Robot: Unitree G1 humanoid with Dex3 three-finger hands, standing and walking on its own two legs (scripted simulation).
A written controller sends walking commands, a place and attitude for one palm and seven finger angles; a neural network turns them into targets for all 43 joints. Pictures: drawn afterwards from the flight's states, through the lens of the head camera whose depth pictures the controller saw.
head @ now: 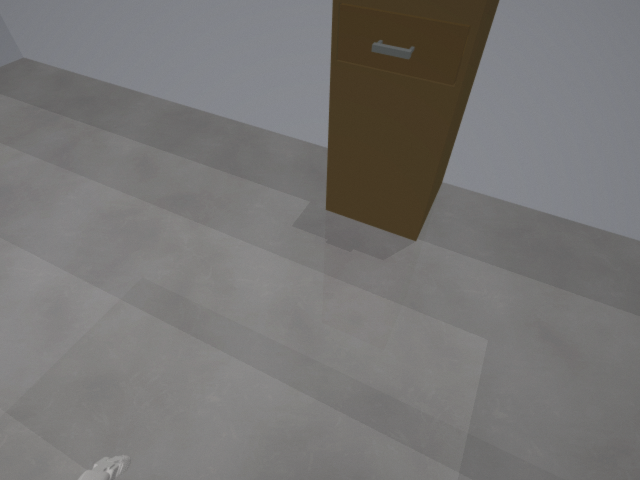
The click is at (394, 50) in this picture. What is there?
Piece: drawer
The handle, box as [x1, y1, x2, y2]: [371, 40, 414, 58]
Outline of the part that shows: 371,51 409,58 414,47 411,46 409,49 382,44 382,40 379,40 376,43 374,42 372,44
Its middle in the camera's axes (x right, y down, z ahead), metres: +0.22 -0.57 +1.16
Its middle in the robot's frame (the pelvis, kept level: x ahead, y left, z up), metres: +1.26 -0.16 +0.01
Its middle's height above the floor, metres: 0.78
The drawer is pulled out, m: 0.00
